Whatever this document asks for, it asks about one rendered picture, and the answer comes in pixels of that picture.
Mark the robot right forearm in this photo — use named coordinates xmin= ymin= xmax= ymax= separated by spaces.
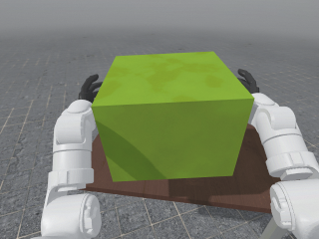
xmin=248 ymin=93 xmax=319 ymax=181

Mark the robot right hand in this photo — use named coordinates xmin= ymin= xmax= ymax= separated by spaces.
xmin=237 ymin=69 xmax=259 ymax=94

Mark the robot left hand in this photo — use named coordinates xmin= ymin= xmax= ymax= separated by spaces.
xmin=78 ymin=74 xmax=103 ymax=103

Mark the robot left forearm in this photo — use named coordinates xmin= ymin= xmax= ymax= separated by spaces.
xmin=41 ymin=100 xmax=96 ymax=235

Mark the right robot upper arm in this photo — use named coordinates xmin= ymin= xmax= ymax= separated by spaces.
xmin=269 ymin=178 xmax=319 ymax=239

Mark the table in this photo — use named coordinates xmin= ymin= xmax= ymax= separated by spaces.
xmin=78 ymin=123 xmax=300 ymax=239

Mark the carton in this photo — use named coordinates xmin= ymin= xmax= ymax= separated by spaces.
xmin=91 ymin=51 xmax=255 ymax=182

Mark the left robot upper arm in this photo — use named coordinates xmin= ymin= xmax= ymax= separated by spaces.
xmin=30 ymin=193 xmax=102 ymax=239

